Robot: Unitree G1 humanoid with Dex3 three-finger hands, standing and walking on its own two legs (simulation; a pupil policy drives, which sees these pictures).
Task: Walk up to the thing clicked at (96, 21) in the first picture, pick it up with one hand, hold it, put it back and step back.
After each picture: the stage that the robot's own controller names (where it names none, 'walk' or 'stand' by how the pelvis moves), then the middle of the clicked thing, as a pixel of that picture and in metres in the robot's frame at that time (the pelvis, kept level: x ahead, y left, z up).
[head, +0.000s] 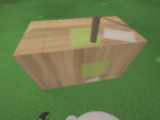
stand; (94, 30) +0.81 +0.01 +0.12
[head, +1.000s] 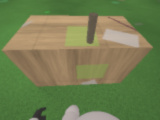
rise first; (91, 29) +0.72 +0.06 +0.14
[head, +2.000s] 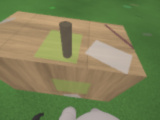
walk; (66, 42) +0.49 +0.21 +0.15
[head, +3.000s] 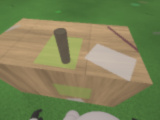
stand; (63, 48) +0.45 +0.21 +0.14
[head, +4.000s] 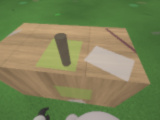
stand; (64, 51) +0.45 +0.21 +0.12
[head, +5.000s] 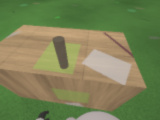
stand; (61, 54) +0.44 +0.23 +0.11
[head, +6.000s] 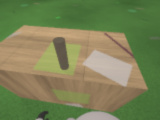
stand; (62, 55) +0.43 +0.22 +0.11
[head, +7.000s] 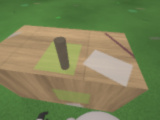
stand; (62, 55) +0.43 +0.22 +0.11
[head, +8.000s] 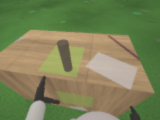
rise first; (65, 57) +0.42 +0.22 +0.12
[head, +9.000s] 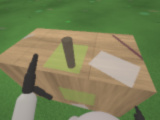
go down; (69, 54) +0.45 +0.21 +0.12
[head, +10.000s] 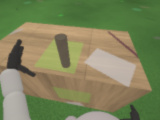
go down; (63, 53) +0.44 +0.21 +0.13
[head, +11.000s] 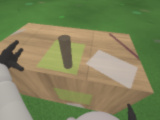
go down; (66, 54) +0.44 +0.19 +0.13
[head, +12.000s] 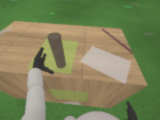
close in; (58, 53) +0.43 +0.22 +0.14
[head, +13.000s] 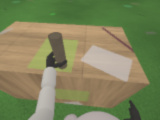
close; (59, 53) +0.42 +0.21 +0.15
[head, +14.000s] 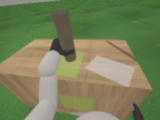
lift; (66, 40) +0.34 +0.14 +0.34
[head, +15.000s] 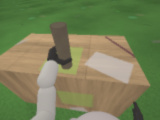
hold; (63, 49) +0.34 +0.17 +0.28
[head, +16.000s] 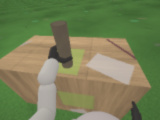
hold; (64, 48) +0.34 +0.17 +0.29
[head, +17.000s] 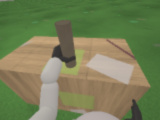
hold; (67, 47) +0.34 +0.15 +0.30
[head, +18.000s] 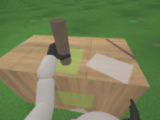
crouch; (62, 45) +0.36 +0.18 +0.29
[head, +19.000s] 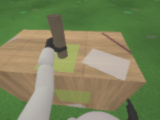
lower; (59, 39) +0.45 +0.20 +0.26
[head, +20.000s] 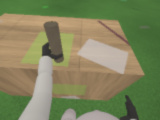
lower; (55, 45) +0.46 +0.21 +0.16
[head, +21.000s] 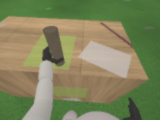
lower; (56, 49) +0.43 +0.21 +0.16
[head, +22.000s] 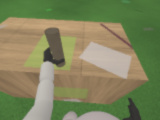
lower; (57, 50) +0.43 +0.21 +0.16
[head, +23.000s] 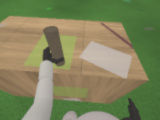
lower; (56, 49) +0.43 +0.22 +0.16
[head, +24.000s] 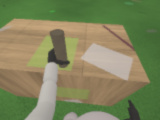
open; (60, 51) +0.42 +0.20 +0.15
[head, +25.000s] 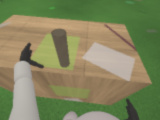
sink last; (62, 51) +0.42 +0.19 +0.15
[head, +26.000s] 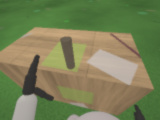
stand; (68, 54) +0.44 +0.20 +0.13
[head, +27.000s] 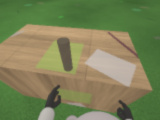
stand; (66, 56) +0.41 +0.20 +0.12
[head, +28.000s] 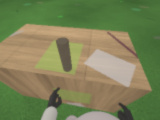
stand; (65, 56) +0.40 +0.20 +0.12
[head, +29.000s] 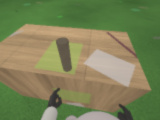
stand; (65, 56) +0.41 +0.20 +0.12
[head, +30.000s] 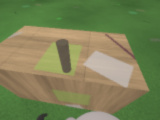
walk; (64, 58) +0.40 +0.20 +0.12
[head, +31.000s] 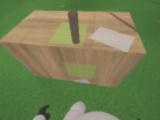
walk; (74, 29) +0.66 +0.18 +0.14
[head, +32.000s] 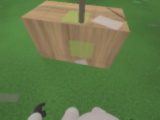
walk; (81, 11) +1.08 +0.18 +0.14
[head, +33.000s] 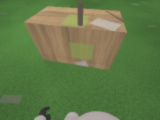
stand; (80, 14) +1.10 +0.21 +0.13
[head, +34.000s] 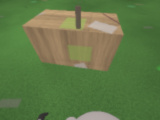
stand; (78, 18) +1.10 +0.21 +0.11
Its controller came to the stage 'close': yes
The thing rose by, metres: 0.21
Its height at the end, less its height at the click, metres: +0.00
